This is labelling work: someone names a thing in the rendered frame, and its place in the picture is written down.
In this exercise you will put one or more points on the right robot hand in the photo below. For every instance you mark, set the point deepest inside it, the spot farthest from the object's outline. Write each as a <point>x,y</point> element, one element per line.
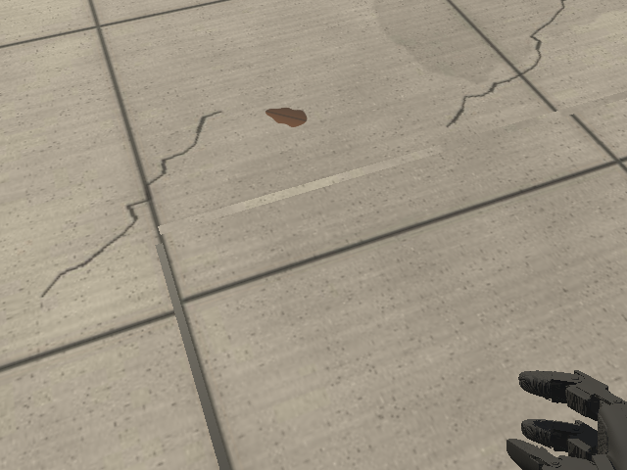
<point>588,449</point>

